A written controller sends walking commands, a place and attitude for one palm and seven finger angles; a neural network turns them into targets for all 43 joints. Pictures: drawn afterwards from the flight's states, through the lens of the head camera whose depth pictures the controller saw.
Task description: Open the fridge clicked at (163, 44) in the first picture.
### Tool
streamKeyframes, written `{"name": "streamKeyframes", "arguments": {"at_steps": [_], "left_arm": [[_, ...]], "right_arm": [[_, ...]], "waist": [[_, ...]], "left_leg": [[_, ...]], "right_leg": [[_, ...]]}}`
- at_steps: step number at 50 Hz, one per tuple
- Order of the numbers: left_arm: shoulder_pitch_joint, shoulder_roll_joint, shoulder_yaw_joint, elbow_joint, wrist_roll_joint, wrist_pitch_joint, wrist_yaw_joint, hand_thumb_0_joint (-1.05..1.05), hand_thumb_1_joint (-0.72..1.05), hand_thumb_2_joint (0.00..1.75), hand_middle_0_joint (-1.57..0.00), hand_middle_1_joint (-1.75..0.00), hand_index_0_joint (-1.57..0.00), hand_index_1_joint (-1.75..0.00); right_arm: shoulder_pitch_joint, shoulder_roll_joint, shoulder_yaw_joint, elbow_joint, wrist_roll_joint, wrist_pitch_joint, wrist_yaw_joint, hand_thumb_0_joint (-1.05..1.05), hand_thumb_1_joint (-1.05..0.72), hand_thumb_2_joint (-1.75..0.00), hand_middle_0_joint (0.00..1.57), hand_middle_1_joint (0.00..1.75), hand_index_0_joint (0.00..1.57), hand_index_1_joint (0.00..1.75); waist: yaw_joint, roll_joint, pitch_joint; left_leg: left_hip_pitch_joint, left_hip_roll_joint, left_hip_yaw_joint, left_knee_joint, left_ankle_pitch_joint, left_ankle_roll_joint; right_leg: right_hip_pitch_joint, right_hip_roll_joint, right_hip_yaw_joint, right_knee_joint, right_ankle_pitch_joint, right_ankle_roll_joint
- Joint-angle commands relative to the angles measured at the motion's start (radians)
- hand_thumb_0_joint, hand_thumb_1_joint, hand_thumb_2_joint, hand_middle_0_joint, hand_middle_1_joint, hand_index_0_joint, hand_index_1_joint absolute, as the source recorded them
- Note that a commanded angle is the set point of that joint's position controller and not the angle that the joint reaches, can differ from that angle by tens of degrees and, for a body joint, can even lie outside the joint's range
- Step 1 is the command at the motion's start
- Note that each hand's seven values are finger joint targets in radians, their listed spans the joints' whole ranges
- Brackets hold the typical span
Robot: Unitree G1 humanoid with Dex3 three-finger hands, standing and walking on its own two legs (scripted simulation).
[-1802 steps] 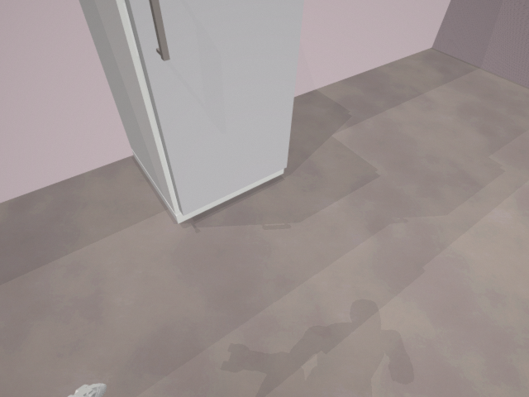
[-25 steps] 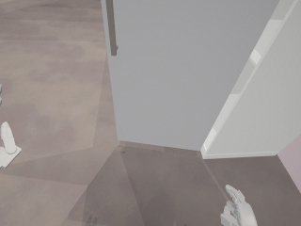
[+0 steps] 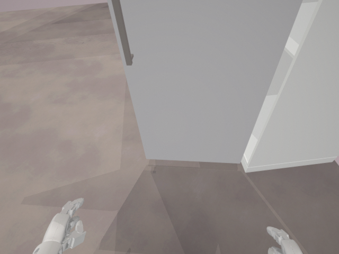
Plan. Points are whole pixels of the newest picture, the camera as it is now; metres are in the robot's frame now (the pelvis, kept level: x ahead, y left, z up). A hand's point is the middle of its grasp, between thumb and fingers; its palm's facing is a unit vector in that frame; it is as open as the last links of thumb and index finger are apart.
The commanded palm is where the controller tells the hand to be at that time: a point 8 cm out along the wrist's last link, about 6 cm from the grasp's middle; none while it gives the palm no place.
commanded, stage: let the arm hang, fingers relaxed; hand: left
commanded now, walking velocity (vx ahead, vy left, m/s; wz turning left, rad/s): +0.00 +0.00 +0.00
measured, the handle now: (121, 16) +0.76 +0.18 +0.23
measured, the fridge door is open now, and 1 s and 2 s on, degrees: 79 79 79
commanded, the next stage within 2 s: look to check the result in 0.92 s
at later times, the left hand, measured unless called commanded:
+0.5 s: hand out of the picture +0.01 +0.24 -0.15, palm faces +0.00 -0.95 -0.32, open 7.4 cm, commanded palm none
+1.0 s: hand out of the picture +0.10 +0.21 -0.14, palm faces -0.04 -0.97 -0.26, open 7.4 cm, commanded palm none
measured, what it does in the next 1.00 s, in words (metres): stands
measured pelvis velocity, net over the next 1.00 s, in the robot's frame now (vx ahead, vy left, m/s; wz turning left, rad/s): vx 0.02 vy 0.00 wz -0.02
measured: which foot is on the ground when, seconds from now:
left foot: down 0.00-1.00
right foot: down 0.00-1.00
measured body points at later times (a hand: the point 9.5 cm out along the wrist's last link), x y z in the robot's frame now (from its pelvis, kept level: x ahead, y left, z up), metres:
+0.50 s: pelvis +0.00 +0.00 +0.01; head +0.01 -0.01 +0.46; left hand +0.01 +0.29 -0.12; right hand +0.03 -0.25 -0.14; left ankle +0.04 +0.10 -0.73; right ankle +0.00 -0.11 -0.73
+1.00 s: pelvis +0.02 +0.00 +0.02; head +0.04 +0.00 +0.47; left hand +0.10 +0.26 -0.12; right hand +0.09 -0.28 -0.12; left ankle +0.04 +0.10 -0.73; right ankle +0.00 -0.11 -0.73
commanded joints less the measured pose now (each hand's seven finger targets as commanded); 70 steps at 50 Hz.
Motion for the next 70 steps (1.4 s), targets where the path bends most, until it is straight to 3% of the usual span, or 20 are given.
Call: {"name": "streamKeyframes", "arguments": {"at_steps": [1,4,6,8,10,12,17,24,34,41,47,54,61,65,70], "left_arm": [[-0.054,0.126,0.004,0.110,0.009,-0.039,0.009,0.00,0.90,0.90,-0.20,-0.30,-0.20,-0.30],[-0.073,0.109,-0.015,0.231,0.004,-0.032,0.015,0.00,0.90,0.90,-0.20,-0.30,-0.20,-0.30],[-0.045,0.099,-0.019,0.315,-0.001,-0.033,0.016,0.00,0.90,0.90,-0.20,-0.30,-0.20,-0.30],[-0.017,0.106,-0.016,0.386,-0.001,-0.037,0.016,0.00,0.90,0.90,-0.20,-0.30,-0.20,-0.30],[-0.009,0.088,-0.005,0.439,-0.002,-0.040,0.016,0.00,0.90,0.90,-0.20,-0.30,-0.20,-0.30],[-0.016,0.092,-0.009,0.483,-0.005,-0.041,0.015,0.00,0.90,0.90,-0.20,-0.30,-0.20,-0.30],[-0.048,0.101,-0.008,0.556,-0.003,-0.042,0.011,0.00,0.90,0.90,-0.20,-0.30,-0.20,-0.30],[-0.063,0.119,-0.010,0.616,-0.002,-0.047,0.010,0.00,0.90,0.90,-0.20,-0.30,-0.20,-0.30],[-0.102,0.131,-0.017,0.643,-0.005,-0.060,0.012,0.00,0.90,0.90,-0.20,-0.30,-0.20,-0.30],[-0.134,0.142,-0.018,0.649,-0.005,-0.062,0.011,0.00,0.90,0.90,-0.20,-0.30,-0.20,-0.30],[-0.148,0.153,-0.014,0.649,-0.006,-0.070,0.012,0.00,0.90,0.90,-0.20,-0.30,-0.20,-0.30],[-0.159,0.163,-0.013,0.653,-0.007,-0.072,0.012,0.00,0.90,0.90,-0.20,-0.30,-0.20,-0.30],[-0.160,0.179,-0.013,0.657,-0.009,-0.076,0.013,0.00,0.90,0.90,-0.20,-0.30,-0.20,-0.30],[-0.165,0.187,-0.013,0.658,-0.009,-0.074,0.013,0.00,0.90,0.90,-0.20,-0.30,-0.20,-0.30],[-0.168,0.195,-0.014,0.657,-0.009,-0.075,0.014,0.00,0.90,0.90,-0.20,-0.30,-0.20,-0.30]], "right_arm": [[0.047,-0.089,-0.033,-0.039,-0.013,0.006,-0.004,0.00,-0.90,-0.90,0.20,0.30,0.20,0.30],[0.053,-0.070,-0.024,0.011,-0.015,0.016,-0.007,0.00,-0.90,-0.90,0.20,0.30,0.20,0.30],[0.036,-0.080,-0.022,0.046,-0.015,0.013,-0.011,0.00,-0.90,-0.90,0.20,0.30,0.20,0.30],[0.034,-0.087,-0.024,0.076,-0.011,0.012,-0.015,0.00,-0.90,-0.90,0.20,0.30,0.20,0.30],[0.060,-0.069,-0.030,0.108,-0.011,0.012,-0.022,0.00,-0.90,-0.90,0.20,0.30,0.20,0.30],[0.074,-0.067,-0.031,0.141,-0.010,0.015,-0.025,0.00,-0.90,-0.90,0.20,0.30,0.20,0.30],[0.104,-0.085,-0.045,0.192,-0.007,0.022,-0.029,0.00,-0.90,-0.90,0.20,0.30,0.20,0.30],[0.101,-0.093,-0.046,0.240,-0.007,0.015,-0.025,0.00,-0.90,-0.90,0.20,0.30,0.20,0.30],[0.033,-0.108,-0.035,0.278,-0.002,-0.004,-0.024,0.00,-0.90,-0.90,0.20,0.30,0.20,0.30],[-0.005,-0.119,-0.030,0.290,-0.002,-0.005,-0.024,0.00,-0.90,-0.90,0.20,0.30,0.20,0.30],[-0.024,-0.140,-0.031,0.292,-0.001,-0.012,-0.027,0.00,-0.90,-0.90,0.20,0.30,0.20,0.30],[-0.036,-0.154,-0.033,0.292,0.000,-0.009,-0.029,0.00,-0.90,-0.90,0.20,0.30,0.20,0.30],[-0.039,-0.169,-0.033,0.295,0.001,-0.010,-0.031,0.00,-0.90,-0.90,0.20,0.30,0.20,0.30],[-0.047,-0.173,-0.032,0.296,0.001,-0.006,-0.030,0.00,-0.90,-0.90,0.20,0.30,0.20,0.30],[-0.046,-0.178,-0.031,0.298,0.002,-0.006,-0.029,0.00,-0.90,-0.90,0.20,0.30,0.20,0.30]], "waist": [[-0.015,-0.288,-0.053],[-0.015,-0.076,-0.062],[0.008,0.065,-0.060],[0.021,0.101,-0.057],[0.019,0.118,-0.069],[0.013,0.116,-0.049],[0.002,-0.022,0.043],[0.005,-0.099,0.049],[0.014,-0.073,-0.001],[0.012,-0.054,0.006],[0.009,-0.034,-0.044],[0.005,-0.058,-0.021],[0.003,-0.072,-0.056],[0.004,-0.075,-0.015],[0.003,-0.073,-0.040]], "left_leg": [[0.081,0.038,-0.097,-0.029,0.095,0.002],[0.122,0.060,-0.118,-0.097,0.153,0.001],[0.067,0.093,-0.156,-0.179,0.132,0.014],[0.047,0.094,-0.159,-0.197,0.113,0.013],[0.049,0.094,-0.153,-0.205,0.080,0.011],[0.058,0.094,-0.149,-0.220,0.032,0.006],[0.068,0.098,-0.155,-0.261,-0.073,0.009],[0.108,0.099,-0.146,-0.294,-0.051,0.015],[0.182,0.117,-0.140,-0.314,0.194,0.012],[0.201,0.115,-0.132,-0.335,0.200,0.005],[0.247,0.119,-0.126,-0.327,0.281,0.003],[0.261,0.123,-0.120,-0.333,0.270,-0.002],[0.294,0.126,-0.116,-0.324,0.321,-0.002],[0.282,0.126,-0.113,-0.333,0.288,-0.004],[0.299,0.128,-0.110,-0.330,0.311,-0.004]], "right_leg": [[-0.019,-0.173,0.181,-0.217,0.069,-0.088],[-0.002,-0.137,0.148,-0.194,0.061,-0.065],[0.084,-0.089,0.125,-0.183,0.043,-0.033],[0.139,-0.081,0.128,-0.202,0.070,-0.032],[0.169,-0.088,0.128,-0.226,0.082,-0.040],[0.156,-0.090,0.132,-0.252,0.052,-0.047],[0.080,-0.089,0.139,-0.317,-0.057,-0.051],[0.069,-0.091,0.139,-0.337,-0.059,-0.043],[0.148,-0.096,0.127,-0.308,0.171,-0.023],[0.163,-0.101,0.130,-0.333,0.179,-0.020],[0.205,-0.109,0.133,-0.336,0.269,-0.024],[0.197,-0.111,0.134,-0.358,0.279,-0.026],[0.229,-0.117,0.135,-0.355,0.371,-0.028],[0.213,-0.118,0.135,-0.372,0.340,-0.027],[0.232,-0.120,0.138,-0.370,0.380,-0.027]]}}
